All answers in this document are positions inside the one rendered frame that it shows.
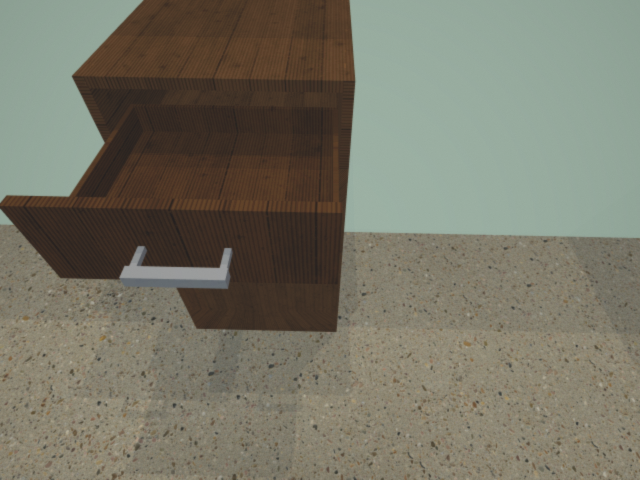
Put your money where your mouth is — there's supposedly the handle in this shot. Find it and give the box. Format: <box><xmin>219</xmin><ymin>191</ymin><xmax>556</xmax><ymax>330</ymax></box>
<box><xmin>119</xmin><ymin>246</ymin><xmax>233</xmax><ymax>289</ymax></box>

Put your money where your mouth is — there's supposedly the cabinet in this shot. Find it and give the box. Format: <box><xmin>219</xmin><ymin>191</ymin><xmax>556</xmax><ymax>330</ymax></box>
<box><xmin>72</xmin><ymin>0</ymin><xmax>355</xmax><ymax>332</ymax></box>

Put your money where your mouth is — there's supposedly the drawer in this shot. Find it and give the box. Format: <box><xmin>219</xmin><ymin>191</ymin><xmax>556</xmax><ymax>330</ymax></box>
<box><xmin>0</xmin><ymin>104</ymin><xmax>342</xmax><ymax>284</ymax></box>

